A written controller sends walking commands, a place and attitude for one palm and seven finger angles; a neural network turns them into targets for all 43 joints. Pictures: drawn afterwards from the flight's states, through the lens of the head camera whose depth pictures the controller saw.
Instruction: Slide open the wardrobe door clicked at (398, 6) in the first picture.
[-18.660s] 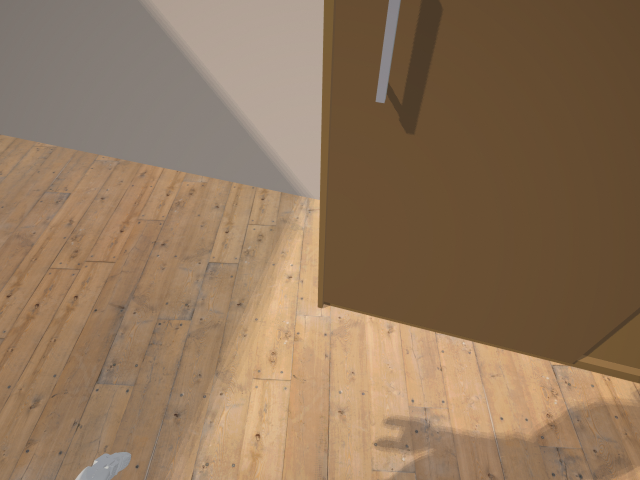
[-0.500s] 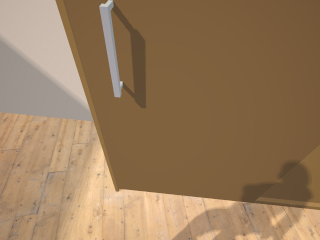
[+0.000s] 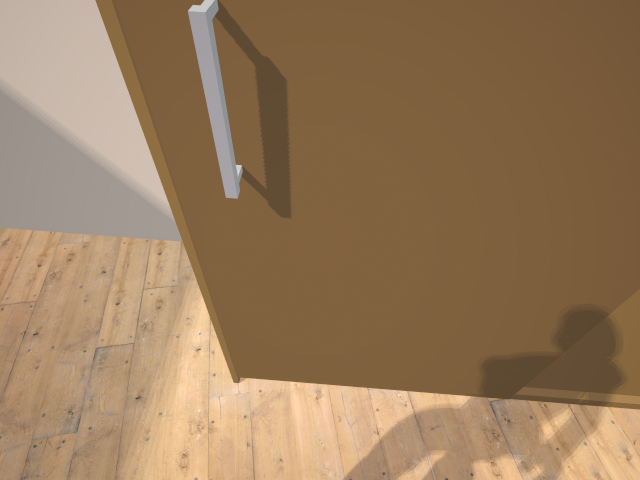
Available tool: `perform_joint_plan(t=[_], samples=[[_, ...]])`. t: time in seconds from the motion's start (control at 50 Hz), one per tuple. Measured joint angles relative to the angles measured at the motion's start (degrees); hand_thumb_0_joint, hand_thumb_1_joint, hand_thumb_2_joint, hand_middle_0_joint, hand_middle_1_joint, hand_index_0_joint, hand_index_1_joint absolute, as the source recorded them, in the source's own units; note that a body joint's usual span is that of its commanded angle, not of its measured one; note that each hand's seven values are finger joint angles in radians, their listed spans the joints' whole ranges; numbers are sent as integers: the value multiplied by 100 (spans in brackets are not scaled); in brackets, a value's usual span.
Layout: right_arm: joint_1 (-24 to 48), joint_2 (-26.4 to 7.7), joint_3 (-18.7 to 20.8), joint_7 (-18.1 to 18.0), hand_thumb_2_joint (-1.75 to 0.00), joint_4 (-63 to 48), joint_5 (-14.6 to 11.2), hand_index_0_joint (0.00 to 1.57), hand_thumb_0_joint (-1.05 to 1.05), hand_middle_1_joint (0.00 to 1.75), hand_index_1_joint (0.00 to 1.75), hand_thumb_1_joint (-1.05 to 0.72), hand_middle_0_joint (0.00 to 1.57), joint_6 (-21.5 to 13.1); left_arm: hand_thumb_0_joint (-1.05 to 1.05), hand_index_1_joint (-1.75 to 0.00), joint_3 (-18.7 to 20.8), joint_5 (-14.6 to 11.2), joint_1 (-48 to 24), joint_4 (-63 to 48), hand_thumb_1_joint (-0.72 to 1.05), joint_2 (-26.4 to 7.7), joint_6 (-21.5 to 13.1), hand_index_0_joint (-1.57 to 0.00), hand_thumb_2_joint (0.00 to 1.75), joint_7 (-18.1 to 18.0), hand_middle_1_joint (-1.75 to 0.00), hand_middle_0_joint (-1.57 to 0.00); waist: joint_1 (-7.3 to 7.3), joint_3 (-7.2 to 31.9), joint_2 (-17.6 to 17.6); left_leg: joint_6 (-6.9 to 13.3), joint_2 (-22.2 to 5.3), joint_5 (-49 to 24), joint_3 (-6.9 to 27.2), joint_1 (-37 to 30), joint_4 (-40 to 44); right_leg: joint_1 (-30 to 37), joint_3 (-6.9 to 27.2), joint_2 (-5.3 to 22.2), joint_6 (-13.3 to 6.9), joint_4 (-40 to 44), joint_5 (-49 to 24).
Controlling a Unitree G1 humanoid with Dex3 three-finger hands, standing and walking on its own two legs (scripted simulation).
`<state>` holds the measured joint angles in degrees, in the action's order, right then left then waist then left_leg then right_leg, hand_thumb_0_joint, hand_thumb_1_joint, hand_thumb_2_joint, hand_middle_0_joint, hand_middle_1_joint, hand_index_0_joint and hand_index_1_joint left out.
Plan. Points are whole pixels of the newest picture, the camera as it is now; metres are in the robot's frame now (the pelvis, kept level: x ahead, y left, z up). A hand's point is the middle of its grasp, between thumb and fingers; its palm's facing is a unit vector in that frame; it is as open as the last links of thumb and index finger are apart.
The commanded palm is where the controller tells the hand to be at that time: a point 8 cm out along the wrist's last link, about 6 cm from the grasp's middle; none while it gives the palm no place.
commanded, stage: look again from close up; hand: left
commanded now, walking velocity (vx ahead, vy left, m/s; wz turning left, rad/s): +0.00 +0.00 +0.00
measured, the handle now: (223, 111) +0.48 +0.16 +0.22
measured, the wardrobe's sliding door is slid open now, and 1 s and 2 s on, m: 0.00 0.00 0.00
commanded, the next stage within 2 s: none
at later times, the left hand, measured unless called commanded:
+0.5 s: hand out of the picture +0.05 +0.20 -0.17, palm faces +0.02 -0.97 -0.25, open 7.3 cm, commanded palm none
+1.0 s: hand out of the picture -0.03 +0.22 -0.18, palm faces +0.00 -0.97 -0.24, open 7.3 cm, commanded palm none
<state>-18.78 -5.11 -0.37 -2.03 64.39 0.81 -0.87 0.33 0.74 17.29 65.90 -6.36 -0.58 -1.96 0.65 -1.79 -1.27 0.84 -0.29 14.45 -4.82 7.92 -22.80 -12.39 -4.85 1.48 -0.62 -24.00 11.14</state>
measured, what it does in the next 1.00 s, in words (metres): stands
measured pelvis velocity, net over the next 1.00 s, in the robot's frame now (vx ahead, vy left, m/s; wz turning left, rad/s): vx -0.04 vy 0.02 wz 0.00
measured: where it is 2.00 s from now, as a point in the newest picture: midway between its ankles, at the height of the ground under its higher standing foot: outside the picture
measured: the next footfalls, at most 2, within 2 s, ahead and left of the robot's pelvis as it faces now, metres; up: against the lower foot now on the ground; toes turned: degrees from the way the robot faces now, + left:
none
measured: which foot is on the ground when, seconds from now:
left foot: down 0.00-1.00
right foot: down 0.00-1.00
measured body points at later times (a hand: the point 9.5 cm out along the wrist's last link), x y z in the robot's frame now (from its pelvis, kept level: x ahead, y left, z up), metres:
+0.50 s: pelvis -0.01 +0.01 -0.01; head -0.04 +0.01 +0.44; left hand +0.04 +0.25 -0.15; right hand +0.04 -0.24 -0.15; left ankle -0.02 +0.10 -0.74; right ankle +0.02 -0.11 -0.74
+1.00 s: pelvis -0.04 +0.02 +0.00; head -0.04 +0.03 +0.45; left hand -0.03 +0.27 -0.16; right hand -0.04 -0.23 -0.15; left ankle -0.02 +0.10 -0.74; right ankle +0.02 -0.11 -0.74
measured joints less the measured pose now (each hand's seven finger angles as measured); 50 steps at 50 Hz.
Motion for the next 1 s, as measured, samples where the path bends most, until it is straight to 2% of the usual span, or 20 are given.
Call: perform_joint_plan(t=[0.04,0.1,0.2,0.38,0.7,1.0], samples=[[27,-18,0,-9,-90,4,9,20,0,30,30,-91,20,2,0,-30,2,-2,-12,0,92,-17,-4,-20,90,-2,-30,-20,-2,0,7,-4,-6,18,2,-11,-5,12,-2,-5,-2,-5,19],[17,-128,46,38,-90,-236,39,20,1,30,30,-92,21,-12,1,-30,-70,33,37,-211,92,-124,-31,-20,90,7,-30,-20,-89,-47,27,2,7,105,45,88,-205,-73,-42,27,-19,-216,133],[-11,-390,174,8,-90,-436,22,20,0,30,30,-92,20,14,1,-30,-47,31,179,-417,92,-236,-36,-20,90,-44,-30,-20,-148,231,174,16,-42,439,60,147,-665,-83,-50,7,-20,-559,396],[263,-621,177,43,-90,-571,8,20,0,30,30,-91,20,9,0,-30,-15,9,-49,-740,91,-457,-73,-20,90,-44,-30,-20,-113,313,174,43,-25,454,-20,-5,-712,15,33,23,5,-659,407],[309,-730,107,177,-90,-440,10,20,0,30,30,-91,20,68,0,-30,-48,18,-133,-796,91,-632,12,-20,90,18,-30,-21,-108,56,109,139,65,-23,-85,83,-333,-27,90,80,74,-165,-150],[175,-715,121,204,-90,-181,-13,20,0,30,30,-91,21,97,0,-30,-63,38,40,-506,91,-602,30,-20,90,12,-30,-21,-101,-38,71,220,159,-175,-82,178,-228,-90,90,166,142,-24,-322]])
